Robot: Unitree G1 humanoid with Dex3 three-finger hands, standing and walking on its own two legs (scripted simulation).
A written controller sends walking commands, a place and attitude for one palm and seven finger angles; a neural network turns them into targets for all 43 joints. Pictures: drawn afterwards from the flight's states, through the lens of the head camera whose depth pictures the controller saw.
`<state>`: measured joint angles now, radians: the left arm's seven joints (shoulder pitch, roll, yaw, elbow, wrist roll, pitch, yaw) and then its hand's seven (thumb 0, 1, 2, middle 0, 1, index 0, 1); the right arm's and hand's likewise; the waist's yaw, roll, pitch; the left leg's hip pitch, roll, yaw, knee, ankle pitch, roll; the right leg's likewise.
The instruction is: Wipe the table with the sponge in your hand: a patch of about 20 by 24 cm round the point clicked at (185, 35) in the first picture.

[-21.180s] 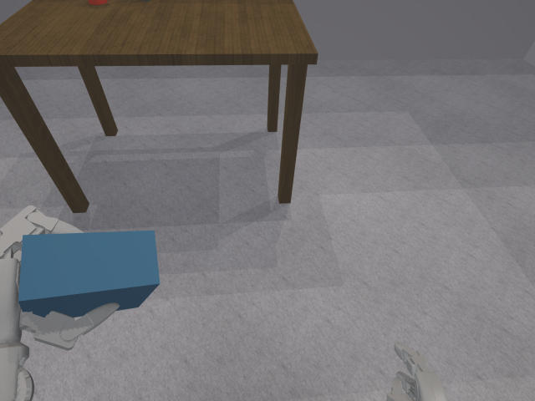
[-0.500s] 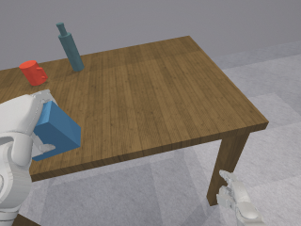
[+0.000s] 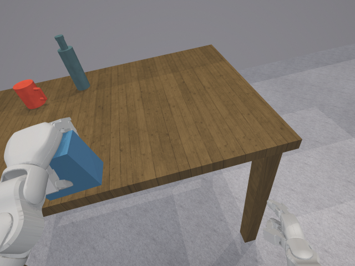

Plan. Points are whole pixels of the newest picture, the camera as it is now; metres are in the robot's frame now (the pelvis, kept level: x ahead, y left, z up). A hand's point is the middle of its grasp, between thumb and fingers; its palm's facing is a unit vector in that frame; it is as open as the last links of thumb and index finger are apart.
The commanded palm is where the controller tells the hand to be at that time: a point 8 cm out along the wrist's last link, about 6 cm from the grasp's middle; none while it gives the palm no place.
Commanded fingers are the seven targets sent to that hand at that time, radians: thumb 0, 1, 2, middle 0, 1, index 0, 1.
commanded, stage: move the sponge above the wiping area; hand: left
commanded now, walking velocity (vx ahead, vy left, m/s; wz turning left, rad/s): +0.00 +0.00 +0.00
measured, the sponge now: (66, 172) +0.24 +0.28 +0.14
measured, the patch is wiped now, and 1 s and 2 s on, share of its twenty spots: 0.00 0.00 0.00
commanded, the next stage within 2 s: none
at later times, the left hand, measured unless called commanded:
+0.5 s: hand (70, 157) +0.26 +0.27 +0.16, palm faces +0.09 -0.07 -0.99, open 10.4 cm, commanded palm +0.22 +0.28 +0.25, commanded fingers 0.00 0.10 1.30 -1.20 -1.60 -1.20 -1.60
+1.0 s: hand (82, 148) +0.30 +0.27 +0.15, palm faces +0.07 -0.08 -0.99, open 10.4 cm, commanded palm +0.26 +0.28 +0.23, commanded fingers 0.00 0.10 1.30 -1.20 -1.60 -1.20 -1.60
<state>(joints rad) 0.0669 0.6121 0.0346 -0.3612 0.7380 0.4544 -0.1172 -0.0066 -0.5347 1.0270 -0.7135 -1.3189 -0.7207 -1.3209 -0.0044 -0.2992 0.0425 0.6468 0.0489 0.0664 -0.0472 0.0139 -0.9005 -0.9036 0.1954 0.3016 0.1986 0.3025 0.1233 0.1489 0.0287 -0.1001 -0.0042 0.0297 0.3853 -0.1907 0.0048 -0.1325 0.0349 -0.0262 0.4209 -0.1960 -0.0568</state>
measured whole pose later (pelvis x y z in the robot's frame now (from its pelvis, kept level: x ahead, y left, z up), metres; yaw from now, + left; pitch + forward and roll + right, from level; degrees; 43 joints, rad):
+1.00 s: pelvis +0.01 +0.02 +0.00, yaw +0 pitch -4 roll +1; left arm -0.17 0.52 -0.15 -0.08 0.86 0.46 -0.11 -0.01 -0.53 1.03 -0.72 -1.31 -0.72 -1.32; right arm 0.01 -0.28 0.05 0.67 0.05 0.08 -0.03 0.01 -0.90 -0.90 0.20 0.30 0.20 0.30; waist 0.11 0.12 0.02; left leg -0.10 -0.03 0.04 0.35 -0.18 0.03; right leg -0.14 0.01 -0.02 0.40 -0.19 -0.04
